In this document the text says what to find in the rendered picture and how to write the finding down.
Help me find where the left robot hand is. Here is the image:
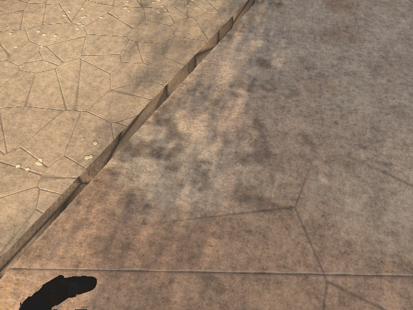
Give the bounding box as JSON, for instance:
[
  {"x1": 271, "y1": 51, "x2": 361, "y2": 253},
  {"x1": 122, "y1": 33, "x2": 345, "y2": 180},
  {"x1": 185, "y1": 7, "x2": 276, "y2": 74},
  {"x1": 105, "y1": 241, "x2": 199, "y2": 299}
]
[{"x1": 19, "y1": 275, "x2": 97, "y2": 310}]

